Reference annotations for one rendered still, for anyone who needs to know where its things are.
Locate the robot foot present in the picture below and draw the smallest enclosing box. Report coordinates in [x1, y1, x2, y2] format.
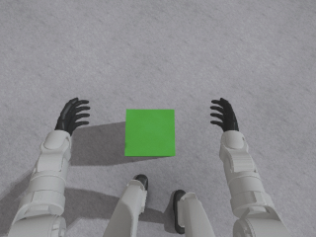
[173, 190, 186, 235]
[135, 174, 148, 216]

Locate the robot left forearm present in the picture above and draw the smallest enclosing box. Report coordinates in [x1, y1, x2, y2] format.
[5, 129, 72, 237]

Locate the carton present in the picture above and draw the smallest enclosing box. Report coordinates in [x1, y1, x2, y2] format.
[124, 109, 176, 157]

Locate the robot left foot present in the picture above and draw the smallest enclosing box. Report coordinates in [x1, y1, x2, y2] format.
[135, 174, 148, 216]

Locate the right robot hand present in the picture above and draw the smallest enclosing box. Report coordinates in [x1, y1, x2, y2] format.
[210, 98, 239, 132]

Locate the robot left upper arm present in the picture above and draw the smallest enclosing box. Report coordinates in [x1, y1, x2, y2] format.
[7, 214, 67, 237]

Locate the robot right forearm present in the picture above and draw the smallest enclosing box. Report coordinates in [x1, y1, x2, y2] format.
[219, 130, 292, 237]

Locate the left robot hand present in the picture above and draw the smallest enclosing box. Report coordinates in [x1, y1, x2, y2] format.
[54, 97, 91, 137]

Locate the robot right upper arm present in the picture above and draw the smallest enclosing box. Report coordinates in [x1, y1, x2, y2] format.
[232, 217, 290, 237]

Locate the robot right foot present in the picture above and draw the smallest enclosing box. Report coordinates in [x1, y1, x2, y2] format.
[173, 190, 186, 235]

